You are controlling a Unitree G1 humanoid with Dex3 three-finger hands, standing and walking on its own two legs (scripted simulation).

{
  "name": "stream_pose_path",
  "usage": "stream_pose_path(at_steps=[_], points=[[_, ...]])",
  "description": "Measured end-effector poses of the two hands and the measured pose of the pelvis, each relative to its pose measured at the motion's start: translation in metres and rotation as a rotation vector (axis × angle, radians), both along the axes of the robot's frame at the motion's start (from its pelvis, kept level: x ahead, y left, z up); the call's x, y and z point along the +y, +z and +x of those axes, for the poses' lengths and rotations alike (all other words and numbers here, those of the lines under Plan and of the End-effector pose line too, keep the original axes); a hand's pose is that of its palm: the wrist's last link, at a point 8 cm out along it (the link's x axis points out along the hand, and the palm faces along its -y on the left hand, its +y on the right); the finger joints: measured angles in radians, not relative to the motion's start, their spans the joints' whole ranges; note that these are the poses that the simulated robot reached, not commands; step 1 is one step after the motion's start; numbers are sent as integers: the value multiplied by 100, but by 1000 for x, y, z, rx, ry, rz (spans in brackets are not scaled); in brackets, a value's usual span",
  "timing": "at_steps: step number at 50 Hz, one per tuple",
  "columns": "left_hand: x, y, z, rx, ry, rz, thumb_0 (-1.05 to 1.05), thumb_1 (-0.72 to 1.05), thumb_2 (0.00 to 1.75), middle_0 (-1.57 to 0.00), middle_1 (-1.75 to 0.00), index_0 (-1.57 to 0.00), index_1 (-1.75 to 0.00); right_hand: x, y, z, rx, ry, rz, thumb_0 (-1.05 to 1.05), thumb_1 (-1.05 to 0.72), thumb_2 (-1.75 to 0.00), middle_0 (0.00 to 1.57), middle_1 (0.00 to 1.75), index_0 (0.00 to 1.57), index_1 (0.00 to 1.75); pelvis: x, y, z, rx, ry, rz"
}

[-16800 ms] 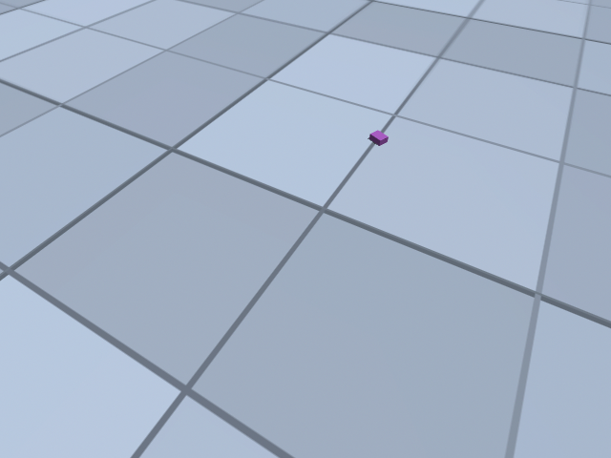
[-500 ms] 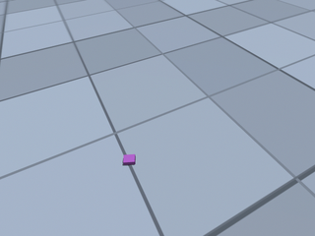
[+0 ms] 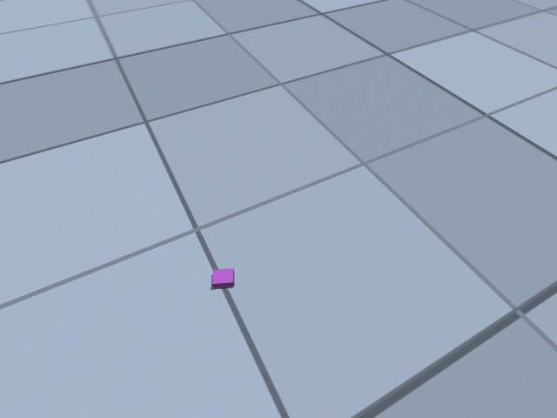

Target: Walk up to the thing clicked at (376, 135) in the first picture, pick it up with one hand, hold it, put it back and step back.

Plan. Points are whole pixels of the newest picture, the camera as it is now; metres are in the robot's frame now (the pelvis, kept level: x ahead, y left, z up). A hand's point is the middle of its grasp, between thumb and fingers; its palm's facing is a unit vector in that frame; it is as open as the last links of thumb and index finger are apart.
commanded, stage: walk up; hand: left
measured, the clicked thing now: (223, 278) +0.75 +0.21 -0.74
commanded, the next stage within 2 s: stand in 0.50 s
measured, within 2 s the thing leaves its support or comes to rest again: neither
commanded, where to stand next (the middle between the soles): +0.37 -0.05 m, yaw +2 degrees
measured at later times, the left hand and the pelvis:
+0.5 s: hand out of the picture +0.12 +0.27 -0.14, palm faces +0.02 -0.94 -0.33, open 7.4 cm; pelvis +0.01 +0.01 +0.01, yaw +0 degrees
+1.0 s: hand out of the picture +0.07 +0.26 -0.14, palm faces -0.03 -0.94 -0.35, open 7.4 cm; pelvis +0.00 +0.00 +0.02, yaw +0 degrees
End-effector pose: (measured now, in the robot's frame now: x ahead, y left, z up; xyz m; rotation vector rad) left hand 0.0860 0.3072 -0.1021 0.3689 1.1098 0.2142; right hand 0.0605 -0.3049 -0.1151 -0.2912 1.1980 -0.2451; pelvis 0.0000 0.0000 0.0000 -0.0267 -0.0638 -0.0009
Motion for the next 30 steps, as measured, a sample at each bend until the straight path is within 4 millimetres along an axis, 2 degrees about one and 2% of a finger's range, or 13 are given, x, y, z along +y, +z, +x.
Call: stream_pose_path(at_steps=[6,11,16,22,30], points=[[-4,0,16,-5,4,-31,1,90,89,-21,-30,-21,-30,8,-2,11,1,16,6,1,-90,-90,21,30,20,30,7,1,8,11,5,21],[-3,0,33,-29,12,-61,1,90,89,-21,-30,-21,-30,19,4,16,23,35,14,1,-90,-90,21,30,20,30,10,7,13,19,-1,25],[1,0,39,-26,19,-68,1,90,89,-21,-30,-21,-30,24,11,27,10,44,7,1,-90,-90,21,30,20,30,11,10,15,21,-1,23],[4,0,33,-1,35,-68,1,90,89,-21,-29,-21,-30,24,17,41,-12,53,-1,1,-90,-90,21,30,20,30,13,14,15,21,2,23],[4,1,9,76,47,-59,1,90,89,-21,-29,-21,-30,25,20,55,-36,66,12,1,-90,-90,21,30,20,30,12,18,15,20,1,27]])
